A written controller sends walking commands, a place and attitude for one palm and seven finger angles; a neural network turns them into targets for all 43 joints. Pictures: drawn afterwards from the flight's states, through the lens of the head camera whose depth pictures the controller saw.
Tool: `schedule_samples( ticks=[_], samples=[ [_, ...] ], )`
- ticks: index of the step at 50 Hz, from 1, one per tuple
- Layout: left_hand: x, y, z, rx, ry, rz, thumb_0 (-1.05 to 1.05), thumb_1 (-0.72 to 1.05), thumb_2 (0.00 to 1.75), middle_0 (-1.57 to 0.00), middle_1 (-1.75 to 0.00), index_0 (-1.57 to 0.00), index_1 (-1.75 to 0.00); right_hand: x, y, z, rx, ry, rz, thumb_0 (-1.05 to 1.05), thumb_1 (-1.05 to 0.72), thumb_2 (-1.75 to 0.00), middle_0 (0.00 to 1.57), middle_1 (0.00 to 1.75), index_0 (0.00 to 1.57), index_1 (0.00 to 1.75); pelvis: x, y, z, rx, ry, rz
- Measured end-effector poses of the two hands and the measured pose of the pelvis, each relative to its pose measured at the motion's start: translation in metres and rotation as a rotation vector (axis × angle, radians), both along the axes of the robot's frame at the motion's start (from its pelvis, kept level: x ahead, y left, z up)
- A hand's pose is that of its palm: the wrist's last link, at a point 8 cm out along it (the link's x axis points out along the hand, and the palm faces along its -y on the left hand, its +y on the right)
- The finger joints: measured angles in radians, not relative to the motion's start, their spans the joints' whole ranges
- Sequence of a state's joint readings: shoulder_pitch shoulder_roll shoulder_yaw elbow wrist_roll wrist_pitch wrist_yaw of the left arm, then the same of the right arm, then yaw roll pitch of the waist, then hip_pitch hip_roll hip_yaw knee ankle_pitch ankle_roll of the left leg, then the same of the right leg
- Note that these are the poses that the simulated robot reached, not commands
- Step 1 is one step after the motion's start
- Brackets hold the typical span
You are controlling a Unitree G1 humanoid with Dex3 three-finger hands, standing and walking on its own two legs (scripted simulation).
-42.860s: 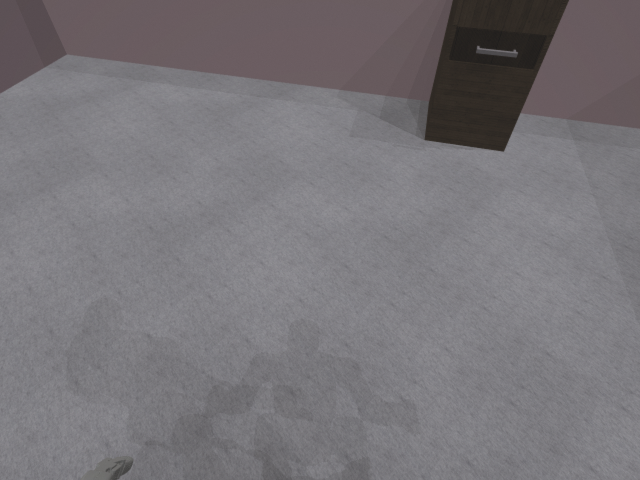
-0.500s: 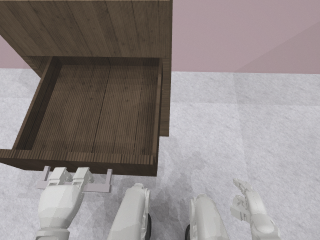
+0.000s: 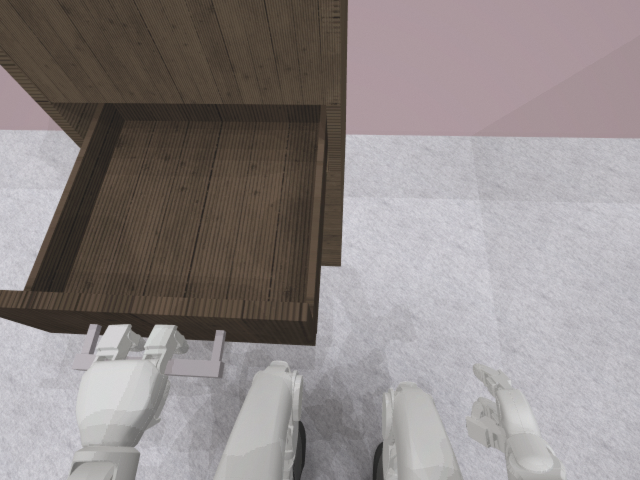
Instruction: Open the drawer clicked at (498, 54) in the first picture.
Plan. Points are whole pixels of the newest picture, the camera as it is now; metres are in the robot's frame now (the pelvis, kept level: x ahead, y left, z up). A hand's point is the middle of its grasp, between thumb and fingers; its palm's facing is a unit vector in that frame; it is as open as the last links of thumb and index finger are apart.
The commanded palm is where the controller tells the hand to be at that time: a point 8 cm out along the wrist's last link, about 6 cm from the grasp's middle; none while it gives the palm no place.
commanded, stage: open the thumb to release the handle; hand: left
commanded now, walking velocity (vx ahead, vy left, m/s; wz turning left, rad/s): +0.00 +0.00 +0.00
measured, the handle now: (152, 350) +0.25 +0.25 -0.04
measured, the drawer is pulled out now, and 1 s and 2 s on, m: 0.30 0.29 0.29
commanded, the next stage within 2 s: lift the hand off the handle in 0.20 s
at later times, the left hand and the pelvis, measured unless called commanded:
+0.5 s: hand (146, 395) +0.20 +0.25 -0.06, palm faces -0.08 -0.07 -0.99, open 13.7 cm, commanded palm +0.20 +0.23 -0.01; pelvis -0.01 +0.00 +0.00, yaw +0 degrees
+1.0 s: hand (138, 387) +0.21 +0.25 -0.03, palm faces -0.08 -0.06 -0.99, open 13.6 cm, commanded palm +0.20 +0.23 +0.02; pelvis +0.00 +0.00 +0.03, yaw +0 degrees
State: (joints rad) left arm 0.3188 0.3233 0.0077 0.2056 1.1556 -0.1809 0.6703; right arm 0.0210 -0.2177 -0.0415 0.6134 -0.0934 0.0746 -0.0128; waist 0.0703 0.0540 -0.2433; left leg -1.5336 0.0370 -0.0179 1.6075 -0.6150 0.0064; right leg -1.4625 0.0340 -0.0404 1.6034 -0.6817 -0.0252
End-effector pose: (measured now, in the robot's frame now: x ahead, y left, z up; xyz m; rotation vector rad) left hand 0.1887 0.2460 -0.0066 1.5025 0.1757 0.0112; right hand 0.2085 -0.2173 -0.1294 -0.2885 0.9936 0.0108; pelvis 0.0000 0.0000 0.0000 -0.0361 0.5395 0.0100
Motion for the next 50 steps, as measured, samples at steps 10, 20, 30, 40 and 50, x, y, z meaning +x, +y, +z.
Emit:
schedule_samples(
  ticks=[10, 20, 30, 40, 50],
  samples=[
    [-0.003, 0.001, 0.001, -0.002, -0.001, 0.003, 0.00, -0.22, 0.41, -0.31, -1.23, -0.34, -1.23, -0.006, 0.002, 0.009, -0.007, -0.012, -0.003, 0.01, -0.91, -0.90, 0.21, 0.30, 0.20, 0.30, -0.003, 0.001, 0.004, -0.006, -0.011, 0.002],
    [-0.004, 0.002, 0.000, -0.003, -0.009, 0.006, 0.00, -0.45, 0.31, -0.31, -1.21, -0.32, -1.20, -0.005, 0.002, 0.014, -0.016, -0.034, 0.000, 0.01, -0.91, -0.90, 0.21, 0.30, 0.20, 0.30, -0.006, 0.004, 0.005, -0.011, -0.020, 0.003],
    [0.001, 0.003, -0.002, 0.004, -0.032, 0.004, 0.00, -0.48, 0.30, -0.31, -1.20, -0.33, -1.21, -0.008, 0.004, 0.012, -0.021, -0.027, 0.009, 0.01, -0.91, -0.90, 0.21, 0.30, 0.20, 0.30, -0.008, 0.004, 0.004, -0.015, -0.018, 0.011],
    [0.005, 0.000, 0.008, 0.006, -0.019, 0.021, 0.00, -0.48, 0.30, -0.32, -1.20, -0.35, -1.21, -0.015, 0.005, 0.022, -0.011, -0.026, -0.016, 0.01, -0.91, -0.90, 0.21, 0.30, 0.20, 0.30, -0.008, 0.004, 0.013, -0.015, -0.036, 0.011],
    [0.005, 0.001, 0.028, 0.008, -0.016, 0.014, 0.00, -0.48, 0.30, -0.32, -1.20, -0.36, -1.21, -0.019, -0.002, 0.046, -0.023, -0.044, -0.039, 0.01, -0.91, -0.90, 0.21, 0.30, 0.20, 0.30, -0.004, 0.005, 0.031, -0.014, -0.065, 0.007]
  ],
)
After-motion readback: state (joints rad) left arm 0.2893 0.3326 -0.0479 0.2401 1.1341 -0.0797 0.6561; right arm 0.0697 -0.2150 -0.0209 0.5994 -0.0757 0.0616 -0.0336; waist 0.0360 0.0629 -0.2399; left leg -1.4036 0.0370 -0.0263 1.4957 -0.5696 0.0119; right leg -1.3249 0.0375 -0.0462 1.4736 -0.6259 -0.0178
